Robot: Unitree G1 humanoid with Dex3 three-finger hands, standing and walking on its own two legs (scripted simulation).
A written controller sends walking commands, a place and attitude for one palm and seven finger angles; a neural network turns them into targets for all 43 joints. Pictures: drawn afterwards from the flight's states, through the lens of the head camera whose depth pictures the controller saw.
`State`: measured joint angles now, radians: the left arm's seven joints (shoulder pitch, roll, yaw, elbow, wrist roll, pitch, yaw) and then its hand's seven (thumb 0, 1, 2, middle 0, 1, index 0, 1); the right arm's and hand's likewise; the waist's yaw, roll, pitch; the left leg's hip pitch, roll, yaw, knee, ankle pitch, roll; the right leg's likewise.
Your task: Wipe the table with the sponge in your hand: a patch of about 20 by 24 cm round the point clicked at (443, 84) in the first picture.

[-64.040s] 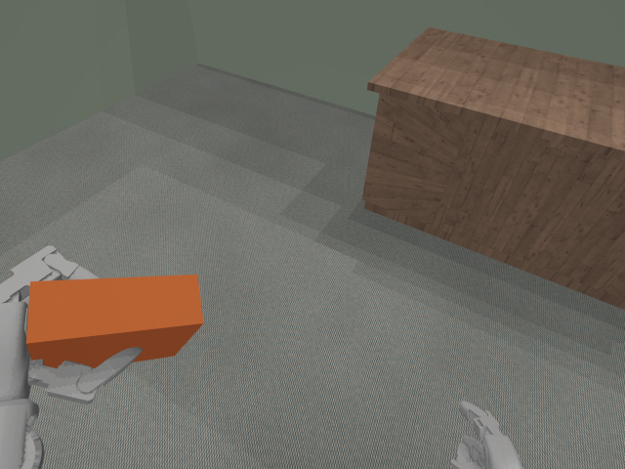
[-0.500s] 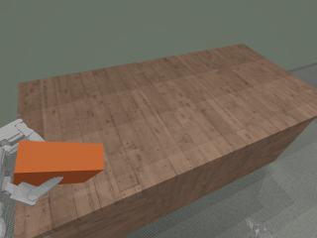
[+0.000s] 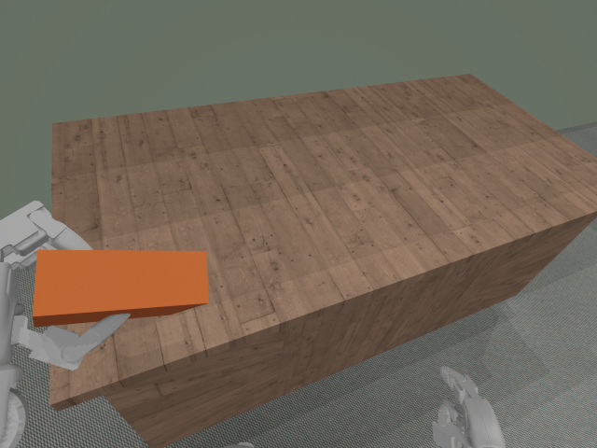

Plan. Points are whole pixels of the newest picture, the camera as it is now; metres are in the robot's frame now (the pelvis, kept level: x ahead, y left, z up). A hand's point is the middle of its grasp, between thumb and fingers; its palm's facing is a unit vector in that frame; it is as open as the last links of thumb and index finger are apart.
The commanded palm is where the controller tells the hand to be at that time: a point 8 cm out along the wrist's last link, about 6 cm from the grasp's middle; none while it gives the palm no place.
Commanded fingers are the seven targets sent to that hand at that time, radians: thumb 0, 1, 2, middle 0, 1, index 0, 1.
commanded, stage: step back with the hand held close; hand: left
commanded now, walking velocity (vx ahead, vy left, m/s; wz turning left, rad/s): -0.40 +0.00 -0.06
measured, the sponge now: (143, 288) +0.24 +0.19 +0.15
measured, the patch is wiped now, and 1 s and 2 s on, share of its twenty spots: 1.00 1.00 1.00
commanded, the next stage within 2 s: stop stepping back and stand still in 0.62 s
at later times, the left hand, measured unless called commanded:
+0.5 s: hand (67, 355) +0.15 +0.21 +0.19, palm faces +0.23 -0.90 -0.36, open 9.2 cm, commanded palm +0.10 +0.27 +0.20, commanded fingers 0.00 0.10 1.30 -1.20 -1.60 -1.20 -1.60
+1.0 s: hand out of the picture -0.02 +0.25 +0.20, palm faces +0.33 -0.88 -0.35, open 9.2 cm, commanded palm -0.07 +0.29 +0.20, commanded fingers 0.00 0.10 1.30 -1.20 -1.60 -1.20 -1.60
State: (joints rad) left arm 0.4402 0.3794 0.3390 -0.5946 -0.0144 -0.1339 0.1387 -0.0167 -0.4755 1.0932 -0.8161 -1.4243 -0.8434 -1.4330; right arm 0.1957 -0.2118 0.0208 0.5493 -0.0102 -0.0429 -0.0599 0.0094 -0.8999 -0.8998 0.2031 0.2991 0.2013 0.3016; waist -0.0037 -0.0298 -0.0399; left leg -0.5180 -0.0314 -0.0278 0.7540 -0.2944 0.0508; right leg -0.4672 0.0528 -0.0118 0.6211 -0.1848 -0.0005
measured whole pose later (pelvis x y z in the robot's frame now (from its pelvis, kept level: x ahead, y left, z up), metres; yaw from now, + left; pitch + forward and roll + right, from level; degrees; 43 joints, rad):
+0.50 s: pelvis -0.07 +0.00 +0.01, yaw -4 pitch +2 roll -6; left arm 0.49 0.41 0.31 -0.64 -0.03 -0.17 0.10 -0.02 -0.47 1.09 -0.82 -1.43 -0.84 -1.43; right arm 0.17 -0.17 0.02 0.61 0.00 -0.07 -0.04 0.01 -0.90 -0.90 0.20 0.30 0.20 0.30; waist -0.02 0.02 -0.03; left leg -0.57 0.03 -0.05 0.79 -0.28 -0.01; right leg -0.28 0.10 0.04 0.53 -0.29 0.02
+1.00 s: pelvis -0.24 +0.02 +0.01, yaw -3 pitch -2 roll -5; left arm 0.45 0.42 0.33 -0.57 -0.03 -0.07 0.12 -0.02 -0.47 1.09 -0.82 -1.43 -0.84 -1.43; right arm 0.22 -0.20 0.05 0.61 0.00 -0.09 -0.03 0.01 -0.90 -0.90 0.20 0.30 0.20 0.30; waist -0.01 0.02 -0.06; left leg -0.61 -0.02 -0.04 0.87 -0.35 -0.01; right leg -0.21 0.07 -0.06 0.50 -0.24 -0.04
